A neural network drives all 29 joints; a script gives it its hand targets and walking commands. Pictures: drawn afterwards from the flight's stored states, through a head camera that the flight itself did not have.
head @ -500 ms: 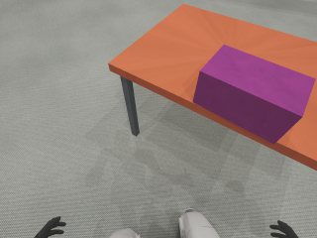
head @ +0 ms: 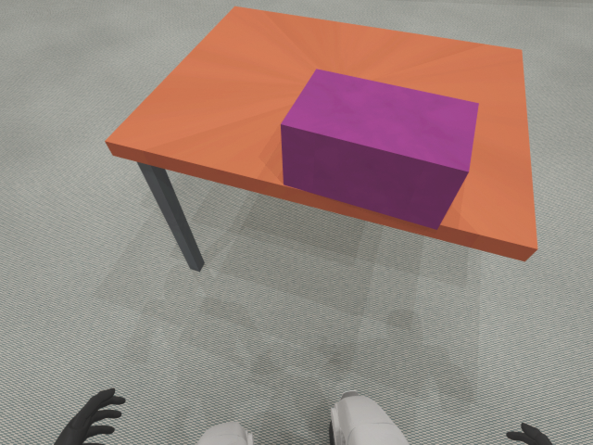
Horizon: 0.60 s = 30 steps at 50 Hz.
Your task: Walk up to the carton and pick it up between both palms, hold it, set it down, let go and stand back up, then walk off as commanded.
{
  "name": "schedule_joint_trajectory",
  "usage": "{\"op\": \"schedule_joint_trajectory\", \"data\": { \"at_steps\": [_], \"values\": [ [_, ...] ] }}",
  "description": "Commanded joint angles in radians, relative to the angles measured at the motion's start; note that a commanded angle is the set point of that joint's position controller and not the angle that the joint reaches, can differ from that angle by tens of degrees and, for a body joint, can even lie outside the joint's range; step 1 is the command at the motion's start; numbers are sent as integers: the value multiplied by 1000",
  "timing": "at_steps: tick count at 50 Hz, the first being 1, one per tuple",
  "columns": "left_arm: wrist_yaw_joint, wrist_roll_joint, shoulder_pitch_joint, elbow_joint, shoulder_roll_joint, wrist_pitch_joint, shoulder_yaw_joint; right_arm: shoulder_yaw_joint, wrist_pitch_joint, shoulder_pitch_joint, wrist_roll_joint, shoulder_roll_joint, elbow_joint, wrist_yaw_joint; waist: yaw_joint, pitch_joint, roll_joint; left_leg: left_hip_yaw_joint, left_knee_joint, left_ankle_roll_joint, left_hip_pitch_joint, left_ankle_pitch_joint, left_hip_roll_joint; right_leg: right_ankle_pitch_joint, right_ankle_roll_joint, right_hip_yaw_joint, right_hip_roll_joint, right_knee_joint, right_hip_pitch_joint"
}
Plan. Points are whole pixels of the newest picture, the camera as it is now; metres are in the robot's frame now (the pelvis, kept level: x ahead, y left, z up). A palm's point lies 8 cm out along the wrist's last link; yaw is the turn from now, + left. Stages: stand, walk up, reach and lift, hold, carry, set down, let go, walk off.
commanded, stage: walk up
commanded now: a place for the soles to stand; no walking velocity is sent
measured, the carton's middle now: (374, 146) +0.61 -0.13 -0.01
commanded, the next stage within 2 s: none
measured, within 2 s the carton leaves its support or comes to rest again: neither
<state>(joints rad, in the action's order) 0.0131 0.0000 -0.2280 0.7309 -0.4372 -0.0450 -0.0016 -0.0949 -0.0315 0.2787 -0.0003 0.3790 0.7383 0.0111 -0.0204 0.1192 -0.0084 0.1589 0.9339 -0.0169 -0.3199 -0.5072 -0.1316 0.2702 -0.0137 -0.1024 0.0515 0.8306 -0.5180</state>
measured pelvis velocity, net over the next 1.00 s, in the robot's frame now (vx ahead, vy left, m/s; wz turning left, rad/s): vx -0.02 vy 0.04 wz -0.23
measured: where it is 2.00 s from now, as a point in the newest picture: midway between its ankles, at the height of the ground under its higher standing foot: outside the picture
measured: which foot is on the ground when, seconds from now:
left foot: up 0.00-0.22, down 0.24-1.00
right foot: down 0.00-0.66, up 0.68-0.84, down 0.86-1.00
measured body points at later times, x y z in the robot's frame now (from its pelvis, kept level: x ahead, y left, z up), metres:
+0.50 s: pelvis -0.01 +0.02 +0.00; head +0.03 +0.03 +0.45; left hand +0.15 +0.32 -0.10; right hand +0.04 -0.31 -0.10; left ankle -0.01 +0.13 -0.69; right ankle +0.08 -0.12 -0.70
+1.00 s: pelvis -0.02 +0.04 +0.00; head +0.01 +0.04 +0.44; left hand +0.16 +0.32 -0.10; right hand +0.01 -0.30 -0.10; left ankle +0.00 +0.14 -0.69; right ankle +0.04 -0.12 -0.69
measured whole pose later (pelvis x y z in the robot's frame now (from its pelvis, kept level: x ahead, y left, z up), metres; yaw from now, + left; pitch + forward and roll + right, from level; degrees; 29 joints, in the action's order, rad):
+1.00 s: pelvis -0.02 +0.04 +0.00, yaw -13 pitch -4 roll +0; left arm -0.03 0.00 -0.26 0.73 -0.44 -0.07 0.00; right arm -0.09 0.01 0.20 0.00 0.38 0.76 0.02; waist -0.02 0.14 -0.01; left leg 0.07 0.95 0.02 -0.36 -0.57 -0.03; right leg 0.32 0.00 -0.13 0.07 0.87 -0.50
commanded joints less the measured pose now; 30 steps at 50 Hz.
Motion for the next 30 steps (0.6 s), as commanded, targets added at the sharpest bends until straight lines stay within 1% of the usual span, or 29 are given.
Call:
{"op": "schedule_joint_trajectory", "data": {
  "at_steps": [1,2,3,4,5,6,7,8,9,10,11,12,13,14,15,16,17,18,19,20,21,22,23,24,25,26,27,28,30],
  "values": [
    [-35,-7,-177,-17,-335,-32,147,-48,9,-130,3,225,-138,-12,114,-227,-153,-184,377,31,-331,-148,101,149,-317,-763,-338,-462,324],
    [-42,-2,-142,-23,-347,-28,140,-47,12,-94,5,249,-119,-9,76,-177,-108,-221,362,39,-311,-171,87,176,-310,-737,-325,-425,292],
    [-50,-2,-103,-30,-301,-21,135,-39,12,-76,4,211,-101,-12,61,-92,-109,-226,309,49,-340,-148,68,142,-273,-683,-291,-411,250],
    [-50,-8,-74,-29,-279,-15,125,-48,12,-39,-7,227,-83,-12,42,-57,-115,-217,220,40,-301,-147,53,180,-249,-611,-257,-412,162],
    [-49,-19,-51,-30,-284,-10,129,-54,13,-17,-18,225,-59,-7,35,-48,-144,-195,168,46,-232,-123,84,198,-219,-561,-226,-414,113],
    [-46,-18,-64,-41,-268,-7,126,-61,15,-24,-26,225,-64,-5,38,-15,-166,-187,134,50,-228,-126,102,158,-228,-600,-236,-424,97],
    [-44,-19,-66,-34,-278,-7,127,-65,15,-10,-20,228,-65,-5,29,-36,-179,-183,86,50,-175,-159,108,185,-240,-580,-222,-427,65],
    [-46,-22,-44,-34,-274,-1,131,-63,13,-23,-21,222,-48,-1,38,-81,-152,-173,72,51,-130,-115,126,292,-234,-613,-217,-458,50],
    [-41,-26,-43,-32,-275,3,125,-67,12,-1,-16,232,-48,0,30,-102,-177,-155,4,51,-80,-119,125,308,-216,-574,-221,-468,46],
    [-38,-32,-8,-46,-286,10,126,-67,9,45,-12,229,-20,0,3,-119,-199,-136,-102,54,-18,-77,141,314,-203,-535,-183,-442,23],
    [-36,-22,14,-60,-270,21,125,-72,8,115,-18,219,7,-1,-33,-122,-165,-114,-310,73,155,2,163,269,-155,-421,-152,-389,-74],
    [-44,-18,43,-70,-193,24,96,-90,-1,165,-48,271,20,-9,-75,-103,3,-334,-473,114,288,-133,62,188,-81,-285,-88,-145,-285],
    [-55,-21,48,-82,-119,13,72,-101,-5,156,-56,354,1,-13,-107,-64,280,-717,-678,168,250,-297,-230,263,-15,-48,96,155,-429],
    [-68,-27,112,-80,-200,0,96,-102,-9,21,-41,364,-44,-14,-77,35,162,-765,-713,196,113,-28,-342,271,-10,-52,29,280,-388],
    [-67,-19,73,-71,-215,-1,93,-95,-18,-28,-37,349,-59,-14,-48,32,96,-649,-622,152,121,237,-307,221,-17,-55,-6,269,-340],
    [-62,-10,-2,-25,-225,-4,105,-82,-19,-35,-38,310,-48,-15,-9,-50,79,-508,-512,142,218,459,-227,201,-14,-11,-5,284,-291],
    [-57,-6,-37,-27,-204,-10,94,-79,-17,-43,-44,276,-50,-18,-15,-120,191,-388,-425,138,309,619,-176,194,-11,37,-35,253,-259],
    [-48,-7,-34,-22,-202,-12,93,-92,-12,-11,-44,297,-57,-20,-23,-154,224,-383,-394,185,264,692,-193,230,-11,91,-48,266,-203],
    [-48,-14,-12,-23,-185,-16,88,-87,-6,-12,-42,272,-56,-21,-27,-117,219,-336,-356,220,257,754,-179,227,-20,131,-42,224,-233],
    [-42,-3,-21,-22,-184,-21,94,-82,2,-20,-49,279,-66,-20,-26,-82,218,-300,-333,214,193,742,-177,225,-16,136,-43,124,-161],
    [-46,-2,-45,-24,-176,-25,87,-82,8,-39,-37,279,-80,-16,-7,-93,196,-280,-310,205,170,674,-179,170,-18,159,-30,12,-88],
    [-45,-11,-101,-1,-183,-32,93,-82,17,-69,-29,289,-91,-9,18,-125,220,-220,-248,188,76,599,-145,107,-20,179,-1,-73,75],
    [-50,-23,-154,17,-193,-45,100,-64,20,-84,-30,262,-115,-4,51,-132,173,-185,-160,164,-23,579,-104,61,-47,151,30,-127,198],
    [-59,-35,-187,41,-215,-44,117,-57,23,-81,-22,224,-108,-5,84,-169,94,-160,-24,143,-125,540,-106,75,-66,53,26,-153,311],
    [-62,-42,-182,8,-298,-46,143,-51,21,-64,-14,191,-108,-1,74,-191,-183,-77,181,70,-276,331,38,199,-186,-404,-151,-320,355],
    [-59,-23,-137,-13,-316,-45,136,-47,35,-153,1,202,-120,-9,90,-143,-186,-137,230,55,-274,-152,113,145,-276,-698,-307,-431,210],
    [-60,-21,-124,-11,-339,-42,132,-49,39,-131,1,257,-104,-6,66,-147,-131,-217,201,47,-223,-213,100,224,-296,-722,-295,-418,157],
    [-68,-33,-85,-13,-320,-35,136,-53,38,-65,-11,236,-78,0,38,-135,-110,-217,131,44,-216,-201,111,328,-282,-693,-265,-403,169],
    [-70,-35,7,-19,-306,-18,121,-54,25,-25,-19,217,-42,9,-2,-65,-127,-212,1,48,-50,-96,100,404,-223,-622,-249,-435,-75]
  ]
}}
